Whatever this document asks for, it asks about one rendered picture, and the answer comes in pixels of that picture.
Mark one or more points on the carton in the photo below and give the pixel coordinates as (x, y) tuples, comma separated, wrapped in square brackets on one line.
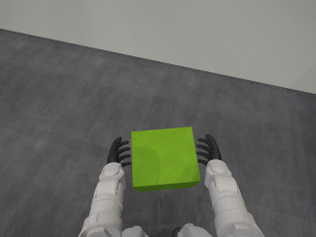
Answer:
[(164, 159)]

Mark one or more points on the robot left forearm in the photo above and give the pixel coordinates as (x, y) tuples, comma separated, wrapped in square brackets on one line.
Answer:
[(107, 203)]

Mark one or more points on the right robot foot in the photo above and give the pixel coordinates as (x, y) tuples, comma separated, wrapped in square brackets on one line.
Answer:
[(175, 231)]

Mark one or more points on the left robot thigh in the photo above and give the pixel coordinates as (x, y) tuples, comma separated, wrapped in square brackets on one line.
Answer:
[(133, 232)]

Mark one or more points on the right robot hand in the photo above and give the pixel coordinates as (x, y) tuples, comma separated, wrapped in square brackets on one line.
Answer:
[(213, 149)]

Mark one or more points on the robot right forearm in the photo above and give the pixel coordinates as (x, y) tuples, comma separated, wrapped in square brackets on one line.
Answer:
[(231, 214)]

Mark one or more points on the left robot hand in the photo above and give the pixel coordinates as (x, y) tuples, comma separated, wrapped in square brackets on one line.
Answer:
[(114, 157)]

